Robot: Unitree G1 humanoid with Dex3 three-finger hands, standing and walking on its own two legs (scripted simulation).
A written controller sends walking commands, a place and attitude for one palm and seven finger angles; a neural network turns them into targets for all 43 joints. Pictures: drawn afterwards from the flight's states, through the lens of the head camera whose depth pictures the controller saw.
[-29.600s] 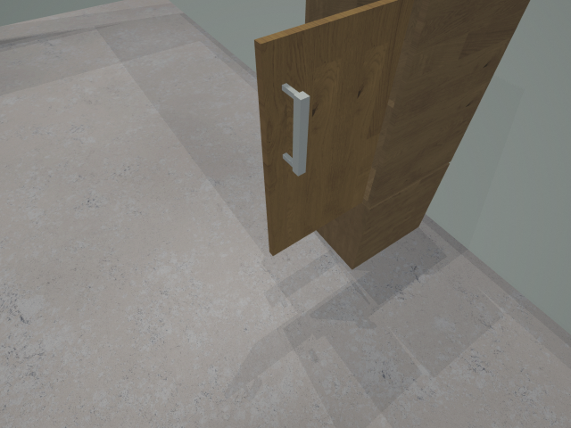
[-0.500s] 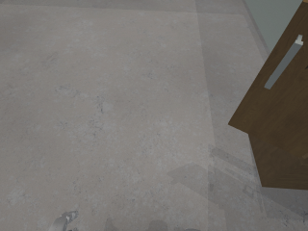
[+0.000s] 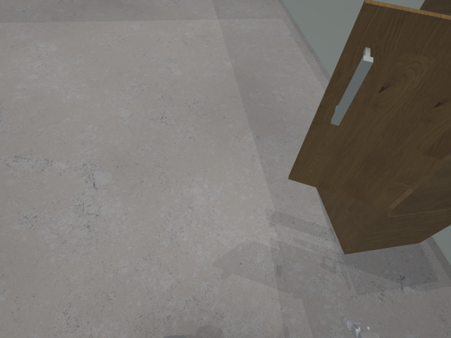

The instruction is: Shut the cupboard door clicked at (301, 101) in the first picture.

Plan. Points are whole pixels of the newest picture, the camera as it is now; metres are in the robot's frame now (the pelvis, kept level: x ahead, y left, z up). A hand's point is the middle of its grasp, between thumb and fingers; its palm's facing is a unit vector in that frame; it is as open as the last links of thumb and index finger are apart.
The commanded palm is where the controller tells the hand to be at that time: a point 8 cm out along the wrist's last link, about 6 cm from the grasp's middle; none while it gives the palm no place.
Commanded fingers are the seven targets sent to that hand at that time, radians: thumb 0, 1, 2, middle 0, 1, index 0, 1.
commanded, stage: turn to face it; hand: left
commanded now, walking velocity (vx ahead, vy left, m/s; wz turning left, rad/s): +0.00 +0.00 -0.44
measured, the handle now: (350, 88) +0.63 -0.23 +0.09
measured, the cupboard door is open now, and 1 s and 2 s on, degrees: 62 62 62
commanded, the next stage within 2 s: take the last steps up to it in 0.30 s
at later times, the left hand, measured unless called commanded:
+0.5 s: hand (160, 319) +0.17 +0.14 -0.14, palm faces -0.22 -0.94 -0.26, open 7.4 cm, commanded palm none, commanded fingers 0.00 0.90 0.90 -0.20 -0.30 -0.20 -0.30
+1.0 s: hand (181, 291) +0.22 +0.11 -0.16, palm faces -0.31 -0.94 -0.16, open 7.4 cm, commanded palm none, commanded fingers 0.00 0.90 0.90 -0.20 -0.30 -0.20 -0.30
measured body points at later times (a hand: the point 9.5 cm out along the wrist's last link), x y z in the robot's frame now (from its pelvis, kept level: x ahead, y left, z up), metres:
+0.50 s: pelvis +0.02 -0.03 +0.00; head +0.04 -0.06 +0.45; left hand +0.18 +0.19 -0.12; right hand -0.04 -0.28 -0.16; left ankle +0.00 +0.10 -0.69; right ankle -0.03 -0.13 -0.73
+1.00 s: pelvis +0.11 -0.06 +0.02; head +0.15 -0.05 +0.47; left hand +0.24 +0.16 -0.14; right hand +0.02 -0.30 -0.11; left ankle +0.11 +0.06 -0.73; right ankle +0.05 -0.21 -0.63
